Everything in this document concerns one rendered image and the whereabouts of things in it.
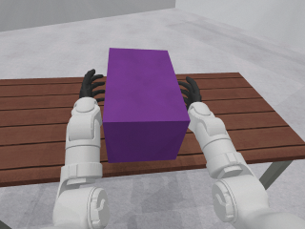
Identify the robot left upper arm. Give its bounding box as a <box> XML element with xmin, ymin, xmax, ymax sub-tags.
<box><xmin>40</xmin><ymin>186</ymin><xmax>111</xmax><ymax>229</ymax></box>

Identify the table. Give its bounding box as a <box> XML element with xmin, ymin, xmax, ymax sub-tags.
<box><xmin>0</xmin><ymin>73</ymin><xmax>305</xmax><ymax>229</ymax></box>

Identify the carton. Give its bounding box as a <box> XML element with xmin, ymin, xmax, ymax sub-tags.
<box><xmin>102</xmin><ymin>48</ymin><xmax>191</xmax><ymax>163</ymax></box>

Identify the left robot forearm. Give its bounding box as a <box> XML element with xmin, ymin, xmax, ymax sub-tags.
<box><xmin>52</xmin><ymin>96</ymin><xmax>103</xmax><ymax>226</ymax></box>

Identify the right robot forearm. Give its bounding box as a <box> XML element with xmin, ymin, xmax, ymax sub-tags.
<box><xmin>188</xmin><ymin>102</ymin><xmax>270</xmax><ymax>206</ymax></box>

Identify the robot right hand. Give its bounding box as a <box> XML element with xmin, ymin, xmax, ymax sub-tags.
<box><xmin>177</xmin><ymin>76</ymin><xmax>202</xmax><ymax>111</ymax></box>

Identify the robot left hand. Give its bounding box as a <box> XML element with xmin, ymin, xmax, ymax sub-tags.
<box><xmin>79</xmin><ymin>69</ymin><xmax>105</xmax><ymax>103</ymax></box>

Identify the robot right upper arm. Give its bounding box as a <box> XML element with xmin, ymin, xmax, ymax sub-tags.
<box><xmin>212</xmin><ymin>174</ymin><xmax>305</xmax><ymax>229</ymax></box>

